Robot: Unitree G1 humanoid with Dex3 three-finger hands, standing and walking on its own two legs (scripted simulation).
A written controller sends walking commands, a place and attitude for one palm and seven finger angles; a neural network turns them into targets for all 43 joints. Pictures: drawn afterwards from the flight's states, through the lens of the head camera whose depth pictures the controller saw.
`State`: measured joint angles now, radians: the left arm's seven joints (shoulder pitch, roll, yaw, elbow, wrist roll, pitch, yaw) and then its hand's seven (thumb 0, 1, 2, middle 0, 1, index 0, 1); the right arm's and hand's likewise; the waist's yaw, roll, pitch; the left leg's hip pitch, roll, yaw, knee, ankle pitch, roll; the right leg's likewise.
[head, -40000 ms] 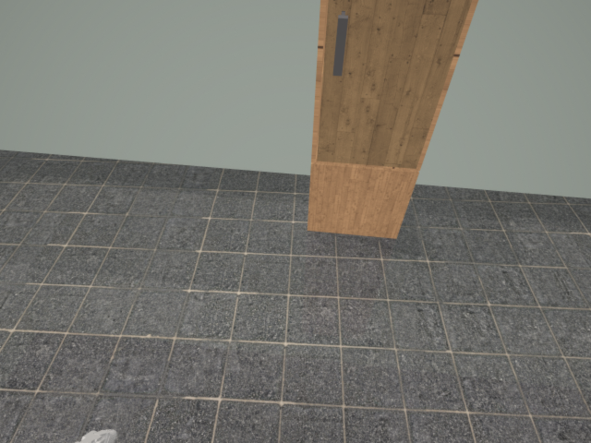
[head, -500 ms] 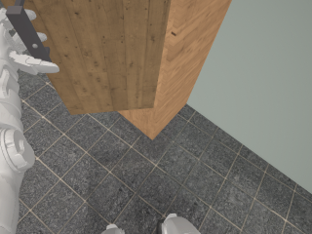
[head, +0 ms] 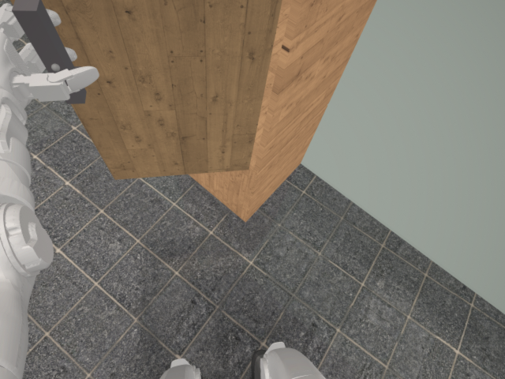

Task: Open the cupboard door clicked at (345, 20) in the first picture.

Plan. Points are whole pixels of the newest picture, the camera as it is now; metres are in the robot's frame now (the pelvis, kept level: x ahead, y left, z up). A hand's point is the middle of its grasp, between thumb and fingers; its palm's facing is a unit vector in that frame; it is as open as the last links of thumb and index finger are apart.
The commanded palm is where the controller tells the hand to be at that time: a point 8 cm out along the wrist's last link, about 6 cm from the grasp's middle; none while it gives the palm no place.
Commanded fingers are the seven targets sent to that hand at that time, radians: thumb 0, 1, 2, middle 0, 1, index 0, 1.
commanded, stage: close the thumb around the handle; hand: left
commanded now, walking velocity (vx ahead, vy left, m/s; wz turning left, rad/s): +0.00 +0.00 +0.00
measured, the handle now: (57, 47) +0.59 +0.21 +0.13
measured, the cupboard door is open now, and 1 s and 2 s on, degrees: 49 63 84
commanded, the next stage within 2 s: pull the door open along its arc in 0.34 s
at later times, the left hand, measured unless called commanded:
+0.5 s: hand (69, 63) +0.55 +0.19 +0.13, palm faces +0.02 -1.00 -0.01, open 5.9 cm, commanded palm +0.52 +0.24 +0.12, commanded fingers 0.00 0.90 0.90 -0.40 -1.35 -0.40 -1.35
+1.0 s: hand (82, 117) +0.46 +0.17 +0.13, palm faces +0.11 -0.99 +0.06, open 6.4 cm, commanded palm +0.42 +0.21 +0.12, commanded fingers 0.00 0.90 0.90 -0.40 -1.35 -0.40 -1.35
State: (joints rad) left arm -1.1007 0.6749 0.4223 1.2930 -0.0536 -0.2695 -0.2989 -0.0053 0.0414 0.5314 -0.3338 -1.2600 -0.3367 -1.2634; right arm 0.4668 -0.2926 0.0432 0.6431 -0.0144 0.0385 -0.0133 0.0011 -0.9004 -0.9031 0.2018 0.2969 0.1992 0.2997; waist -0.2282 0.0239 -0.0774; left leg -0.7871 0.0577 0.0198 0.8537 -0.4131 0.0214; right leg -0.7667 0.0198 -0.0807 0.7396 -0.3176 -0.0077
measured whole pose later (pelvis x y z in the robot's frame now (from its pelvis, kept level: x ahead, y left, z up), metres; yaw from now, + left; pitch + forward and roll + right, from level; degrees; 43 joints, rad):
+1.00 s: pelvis +0.02 -0.01 +0.02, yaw -1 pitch +13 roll -2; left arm -0.53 0.28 0.32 0.65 -0.19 -0.19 -0.08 0.00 0.64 0.72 -0.35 -1.35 -0.33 -1.32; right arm 0.37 -0.26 -0.01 0.58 0.02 0.04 0.02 0.00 -0.90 -0.90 0.20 0.30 0.20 0.30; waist -0.09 0.04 -0.12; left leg -0.54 0.05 0.06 0.72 -0.41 0.01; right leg -0.55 0.02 -0.04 0.66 -0.32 -0.01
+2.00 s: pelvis +0.01 -0.02 +0.03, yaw +0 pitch +5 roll +0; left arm -0.21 -0.04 0.04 0.30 -0.03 -0.15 0.44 0.00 0.64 0.69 -0.35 -1.35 -0.35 -1.33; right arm 0.25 -0.21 -0.02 0.64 -0.03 -0.01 0.01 0.01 -0.90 -0.90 0.20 0.30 0.20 0.30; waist -0.03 0.05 -0.09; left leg -0.35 0.04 0.06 0.60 -0.34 0.00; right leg -0.39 0.01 -0.04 0.60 -0.30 -0.03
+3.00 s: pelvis -0.02 -0.03 +0.02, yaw +3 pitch +2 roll +0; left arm -0.33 -0.12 -0.09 0.37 0.04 -0.04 0.61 0.00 -0.46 0.32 -0.26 -0.98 -0.25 -0.98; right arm 0.18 -0.19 0.00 0.68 -0.05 0.01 -0.04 0.01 -0.90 -0.90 0.20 0.30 0.20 0.30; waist -0.01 0.04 -0.05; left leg -0.37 0.02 0.00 0.64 -0.31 -0.02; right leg -0.38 -0.01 -0.10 0.63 -0.29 -0.04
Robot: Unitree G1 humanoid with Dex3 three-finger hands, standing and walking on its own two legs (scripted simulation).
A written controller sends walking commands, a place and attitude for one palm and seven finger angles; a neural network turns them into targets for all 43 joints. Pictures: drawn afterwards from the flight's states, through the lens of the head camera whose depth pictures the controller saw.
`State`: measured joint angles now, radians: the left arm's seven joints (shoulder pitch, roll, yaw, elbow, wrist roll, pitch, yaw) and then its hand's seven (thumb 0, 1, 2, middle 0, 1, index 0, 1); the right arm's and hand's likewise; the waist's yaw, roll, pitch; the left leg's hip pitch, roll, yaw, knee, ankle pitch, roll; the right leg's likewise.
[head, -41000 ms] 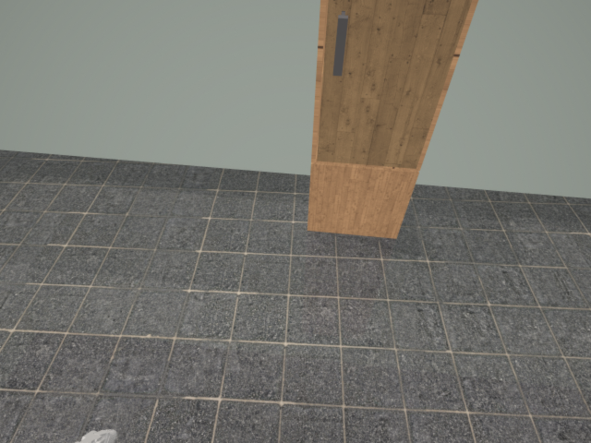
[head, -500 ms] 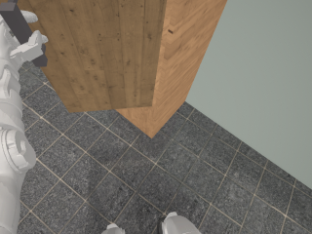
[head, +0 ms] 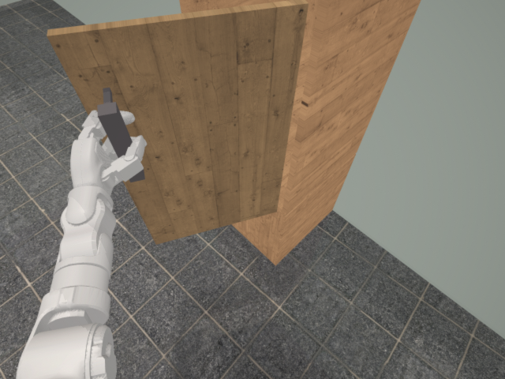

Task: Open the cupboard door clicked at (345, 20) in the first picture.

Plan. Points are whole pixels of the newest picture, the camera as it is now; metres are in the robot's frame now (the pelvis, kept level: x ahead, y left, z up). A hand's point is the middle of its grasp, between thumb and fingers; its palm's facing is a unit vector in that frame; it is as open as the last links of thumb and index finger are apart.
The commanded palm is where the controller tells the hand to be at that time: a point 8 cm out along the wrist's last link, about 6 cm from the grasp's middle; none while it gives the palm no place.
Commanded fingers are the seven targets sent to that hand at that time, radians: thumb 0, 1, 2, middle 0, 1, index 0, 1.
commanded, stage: pull the door open along its arc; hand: left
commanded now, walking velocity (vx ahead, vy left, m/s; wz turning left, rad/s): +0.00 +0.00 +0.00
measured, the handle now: (122, 136) +0.48 +0.21 +0.11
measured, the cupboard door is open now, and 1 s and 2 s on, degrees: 63 84 92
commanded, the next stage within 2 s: open thumb and fingers to let go in 1.22 s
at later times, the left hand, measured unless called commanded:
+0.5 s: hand (144, 153) +0.44 +0.17 +0.11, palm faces +0.49 -0.87 -0.01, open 5.9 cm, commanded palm +0.39 +0.20 +0.11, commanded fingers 0.00 0.90 0.90 -0.40 -1.35 -0.40 -1.35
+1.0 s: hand (177, 204) +0.34 +0.10 +0.11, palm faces +0.38 -0.92 +0.05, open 6.4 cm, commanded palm +0.27 +0.15 +0.11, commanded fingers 0.00 0.90 0.90 -0.40 -1.35 -0.40 -1.35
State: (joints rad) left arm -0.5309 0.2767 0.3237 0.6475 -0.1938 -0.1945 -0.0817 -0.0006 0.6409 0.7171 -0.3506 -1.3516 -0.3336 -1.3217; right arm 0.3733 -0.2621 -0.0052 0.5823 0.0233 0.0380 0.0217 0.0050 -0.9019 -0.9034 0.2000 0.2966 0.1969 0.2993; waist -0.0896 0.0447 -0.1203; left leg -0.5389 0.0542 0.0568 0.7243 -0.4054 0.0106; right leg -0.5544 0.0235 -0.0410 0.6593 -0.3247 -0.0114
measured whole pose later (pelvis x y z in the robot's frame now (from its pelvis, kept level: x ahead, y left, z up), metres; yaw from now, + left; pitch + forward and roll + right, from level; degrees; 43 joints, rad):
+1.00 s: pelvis -0.01 -0.01 +0.01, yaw +1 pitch +5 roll +0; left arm -0.21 -0.04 0.04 0.30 -0.03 -0.15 0.44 0.00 0.64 0.69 -0.35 -1.35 -0.35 -1.33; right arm 0.25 -0.21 -0.02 0.64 -0.03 -0.01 0.01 0.01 -0.90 -0.90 0.20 0.30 0.20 0.30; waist -0.03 0.05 -0.09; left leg -0.35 0.04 0.06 0.60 -0.34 0.00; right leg -0.39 0.01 -0.04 0.60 -0.30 -0.03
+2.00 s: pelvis -0.04 -0.03 +0.01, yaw +4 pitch +2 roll +0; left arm -0.33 -0.12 -0.09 0.37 0.04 -0.04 0.61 0.00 -0.46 0.32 -0.26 -0.98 -0.25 -0.98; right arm 0.18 -0.19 0.00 0.68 -0.05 0.01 -0.04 0.01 -0.90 -0.90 0.20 0.30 0.20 0.30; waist -0.01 0.04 -0.05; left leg -0.37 0.02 0.00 0.64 -0.31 -0.02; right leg -0.38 -0.01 -0.10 0.63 -0.29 -0.04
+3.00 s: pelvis -0.03 -0.02 +0.01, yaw +2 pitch +0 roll +0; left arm 0.05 0.09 -0.10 0.01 -0.11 -0.07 0.00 -0.01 -0.50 0.30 -0.19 -0.32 -0.18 -0.32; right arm 0.19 -0.20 0.05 0.57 0.01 -0.06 -0.03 0.01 -0.90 -0.90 0.20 0.30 0.20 0.30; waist 0.02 0.03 -0.02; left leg -0.27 0.02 0.03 0.59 -0.32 -0.01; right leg -0.30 0.00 -0.07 0.60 -0.30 -0.04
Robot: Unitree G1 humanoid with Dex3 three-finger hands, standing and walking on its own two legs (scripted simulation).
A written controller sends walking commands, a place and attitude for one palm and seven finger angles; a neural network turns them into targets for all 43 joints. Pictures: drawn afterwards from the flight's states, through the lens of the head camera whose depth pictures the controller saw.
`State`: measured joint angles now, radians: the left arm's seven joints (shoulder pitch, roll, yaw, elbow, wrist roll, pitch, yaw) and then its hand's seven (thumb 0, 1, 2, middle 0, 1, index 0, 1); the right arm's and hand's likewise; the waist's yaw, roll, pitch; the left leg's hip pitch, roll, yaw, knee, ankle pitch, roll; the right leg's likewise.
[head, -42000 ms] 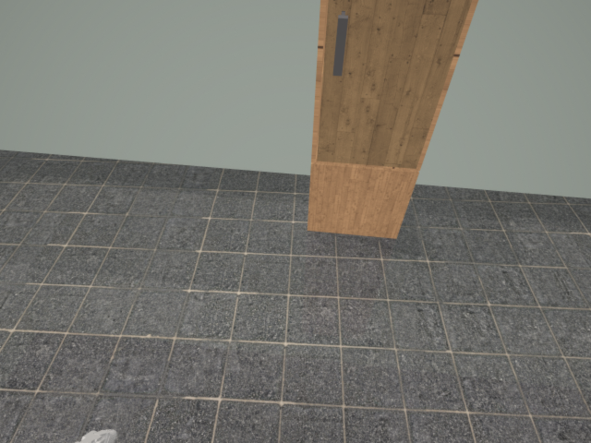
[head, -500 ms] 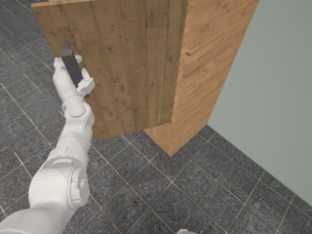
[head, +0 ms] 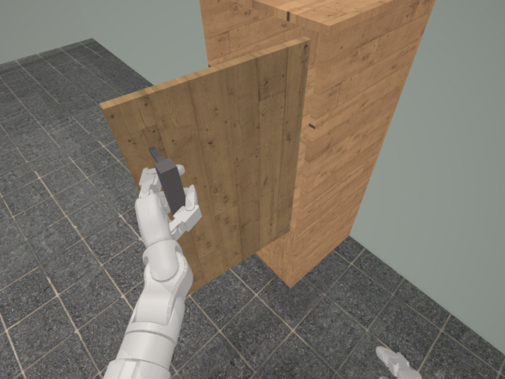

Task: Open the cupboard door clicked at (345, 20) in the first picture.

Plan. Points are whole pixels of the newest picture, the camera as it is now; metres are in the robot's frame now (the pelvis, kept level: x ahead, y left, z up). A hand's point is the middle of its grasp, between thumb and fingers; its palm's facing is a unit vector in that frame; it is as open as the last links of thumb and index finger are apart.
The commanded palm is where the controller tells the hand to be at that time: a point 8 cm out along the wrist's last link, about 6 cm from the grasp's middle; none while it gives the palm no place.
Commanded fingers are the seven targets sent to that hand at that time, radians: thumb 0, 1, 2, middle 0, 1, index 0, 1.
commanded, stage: pull the door open along its arc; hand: left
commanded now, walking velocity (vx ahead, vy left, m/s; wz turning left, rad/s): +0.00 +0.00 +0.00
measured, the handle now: (170, 190) +0.40 +0.15 +0.10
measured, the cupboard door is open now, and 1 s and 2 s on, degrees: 84 92 96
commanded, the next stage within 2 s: open thumb and fingers to let go in 0.22 s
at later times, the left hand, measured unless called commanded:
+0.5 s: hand (210, 217) +0.34 +0.08 +0.10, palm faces +0.44 -0.90 -0.03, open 6.7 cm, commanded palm +0.29 +0.11 +0.09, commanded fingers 0.00 0.20 0.60 -0.35 -1.27 -0.35 -1.27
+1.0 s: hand (213, 216) +0.34 +0.07 +0.10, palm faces +0.43 -0.90 -0.01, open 14.4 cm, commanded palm +0.29 +0.11 +0.09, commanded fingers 0.00 -0.50 0.30 -0.19 -0.55 -0.19 -0.55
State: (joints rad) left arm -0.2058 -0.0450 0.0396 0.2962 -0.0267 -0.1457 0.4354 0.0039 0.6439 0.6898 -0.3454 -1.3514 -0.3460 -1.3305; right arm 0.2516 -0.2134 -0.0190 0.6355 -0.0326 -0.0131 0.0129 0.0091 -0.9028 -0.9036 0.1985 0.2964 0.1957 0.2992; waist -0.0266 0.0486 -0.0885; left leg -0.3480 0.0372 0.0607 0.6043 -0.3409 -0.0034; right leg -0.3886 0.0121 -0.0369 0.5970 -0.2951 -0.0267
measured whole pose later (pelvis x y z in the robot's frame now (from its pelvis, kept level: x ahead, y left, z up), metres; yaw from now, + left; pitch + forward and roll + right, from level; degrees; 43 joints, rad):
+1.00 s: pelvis -0.03 -0.01 +0.00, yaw +3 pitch +2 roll +0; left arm -0.33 -0.12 -0.09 0.37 0.04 -0.04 0.61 0.00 -0.46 0.32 -0.26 -0.98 -0.25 -0.98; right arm 0.18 -0.19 0.00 0.68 -0.05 0.01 -0.04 0.01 -0.90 -0.90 0.20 0.30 0.20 0.30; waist -0.01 0.04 -0.05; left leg -0.37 0.02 0.00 0.64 -0.31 -0.02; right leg -0.38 -0.01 -0.10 0.63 -0.29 -0.04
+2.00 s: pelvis -0.01 -0.01 +0.00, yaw +2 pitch +0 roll +0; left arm 0.05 0.09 -0.10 0.01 -0.11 -0.07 0.00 -0.01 -0.50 0.30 -0.19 -0.32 -0.18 -0.32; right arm 0.19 -0.20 0.05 0.57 0.01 -0.06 -0.03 0.01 -0.90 -0.90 0.20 0.30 0.20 0.30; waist 0.02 0.03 -0.02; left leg -0.27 0.02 0.03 0.59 -0.32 -0.01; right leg -0.30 0.00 -0.07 0.60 -0.30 -0.04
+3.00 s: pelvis -0.01 +0.00 +0.00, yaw +4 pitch -2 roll -1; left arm 0.31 0.24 0.15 -0.25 -0.26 -0.03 -0.23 -0.01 -0.50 0.30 -0.15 -0.30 -0.15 -0.30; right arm 0.23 -0.24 0.06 0.59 0.04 -0.25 -0.09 0.01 -0.90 -0.90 0.20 0.30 0.20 0.30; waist 0.05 0.05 -0.03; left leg -0.27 0.02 0.00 0.64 -0.34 0.00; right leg -0.27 -0.01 -0.09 0.61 -0.31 -0.03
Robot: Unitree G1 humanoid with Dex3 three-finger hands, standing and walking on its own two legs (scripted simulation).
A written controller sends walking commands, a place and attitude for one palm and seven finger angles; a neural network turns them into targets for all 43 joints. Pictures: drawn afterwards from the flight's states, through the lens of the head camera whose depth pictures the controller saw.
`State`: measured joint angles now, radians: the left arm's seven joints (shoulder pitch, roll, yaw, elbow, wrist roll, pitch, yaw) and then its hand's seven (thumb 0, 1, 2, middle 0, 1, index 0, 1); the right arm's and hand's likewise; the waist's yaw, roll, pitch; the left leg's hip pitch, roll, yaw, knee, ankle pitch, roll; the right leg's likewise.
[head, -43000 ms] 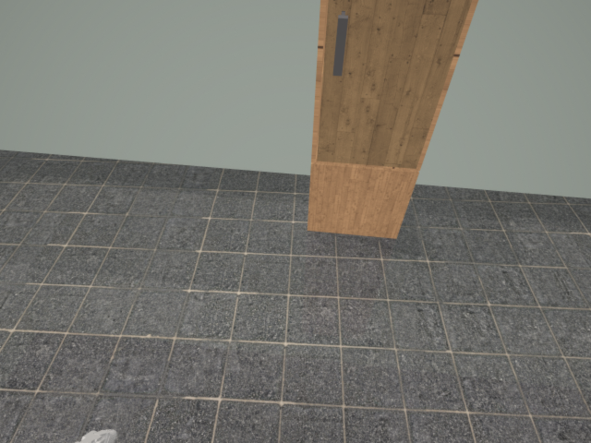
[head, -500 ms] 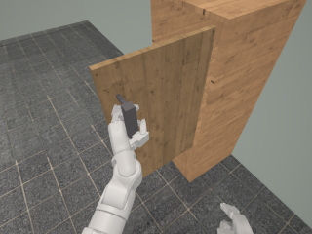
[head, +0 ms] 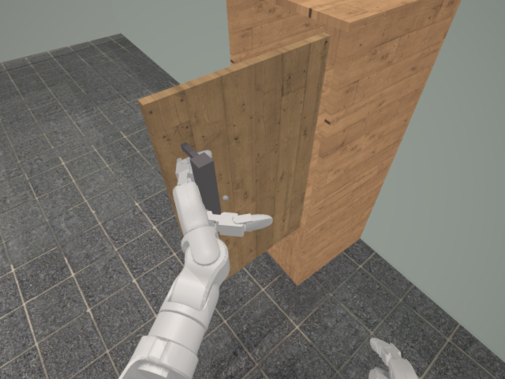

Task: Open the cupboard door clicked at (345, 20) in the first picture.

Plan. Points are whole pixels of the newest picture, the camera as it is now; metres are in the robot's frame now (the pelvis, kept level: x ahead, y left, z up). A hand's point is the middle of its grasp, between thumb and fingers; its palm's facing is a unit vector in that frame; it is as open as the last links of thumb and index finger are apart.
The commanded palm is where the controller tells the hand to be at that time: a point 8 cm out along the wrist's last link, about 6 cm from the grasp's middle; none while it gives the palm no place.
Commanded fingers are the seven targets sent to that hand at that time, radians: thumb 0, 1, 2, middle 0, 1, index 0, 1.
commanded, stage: open thumb and fingers to let go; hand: left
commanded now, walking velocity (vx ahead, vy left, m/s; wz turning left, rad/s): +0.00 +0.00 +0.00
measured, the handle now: (200, 186) +0.40 +0.11 +0.10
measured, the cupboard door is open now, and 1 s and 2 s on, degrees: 92 96 96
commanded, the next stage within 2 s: slide the hand sideways off the handle in 0.14 s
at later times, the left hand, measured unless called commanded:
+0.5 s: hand (222, 216) +0.34 +0.07 +0.10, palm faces -0.15 -0.99 -0.03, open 16.1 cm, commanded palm +0.31 +0.11 +0.10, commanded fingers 0.00 -0.50 0.30 -0.15 -0.30 -0.15 -0.30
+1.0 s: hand (207, 235) +0.30 +0.09 +0.10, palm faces -0.09 -1.00 -0.01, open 16.2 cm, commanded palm +0.27 +0.15 +0.10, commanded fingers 0.00 -0.50 0.30 -0.15 -0.30 -0.15 -0.30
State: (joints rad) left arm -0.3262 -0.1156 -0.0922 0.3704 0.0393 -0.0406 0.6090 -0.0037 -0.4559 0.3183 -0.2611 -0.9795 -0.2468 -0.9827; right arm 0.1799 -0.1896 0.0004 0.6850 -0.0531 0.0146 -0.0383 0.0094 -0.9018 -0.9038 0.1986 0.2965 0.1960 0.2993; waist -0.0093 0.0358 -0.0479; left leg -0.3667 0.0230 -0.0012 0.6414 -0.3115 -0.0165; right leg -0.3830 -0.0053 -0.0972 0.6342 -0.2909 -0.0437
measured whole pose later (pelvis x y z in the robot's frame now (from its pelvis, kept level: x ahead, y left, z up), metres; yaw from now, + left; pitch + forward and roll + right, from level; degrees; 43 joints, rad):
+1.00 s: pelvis +0.02 +0.00 +0.00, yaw -2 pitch +0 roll +0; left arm 0.05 0.09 -0.10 0.01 -0.11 -0.07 0.00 -0.01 -0.50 0.30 -0.19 -0.32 -0.18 -0.32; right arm 0.19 -0.20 0.05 0.57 0.01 -0.06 -0.03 0.01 -0.90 -0.90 0.20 0.30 0.20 0.30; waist 0.02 0.03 -0.02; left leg -0.27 0.02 0.03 0.59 -0.32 -0.01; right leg -0.30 0.00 -0.07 0.60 -0.30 -0.04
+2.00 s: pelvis +0.01 +0.01 +0.00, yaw +0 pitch -2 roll -1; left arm 0.31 0.24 0.15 -0.25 -0.26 -0.03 -0.23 -0.01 -0.50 0.30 -0.15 -0.30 -0.15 -0.30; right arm 0.23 -0.24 0.06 0.59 0.04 -0.25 -0.09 0.01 -0.90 -0.90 0.20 0.30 0.20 0.30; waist 0.05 0.05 -0.03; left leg -0.27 0.02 0.00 0.64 -0.34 0.00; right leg -0.27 -0.01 -0.09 0.61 -0.31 -0.03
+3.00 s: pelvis +0.04 +0.02 +0.02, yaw -1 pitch -5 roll -1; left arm 0.43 0.32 0.32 -0.35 -0.05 -0.10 0.11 0.01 0.86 0.88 -0.20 -0.30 -0.21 -0.31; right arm 0.18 -0.22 0.02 0.67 -0.01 -0.12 -0.07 0.01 -0.90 -0.90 0.20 0.30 0.20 0.30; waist 0.07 0.06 0.04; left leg -0.04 0.02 0.03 0.39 -0.26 0.00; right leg -0.06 0.01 -0.06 0.35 -0.21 -0.01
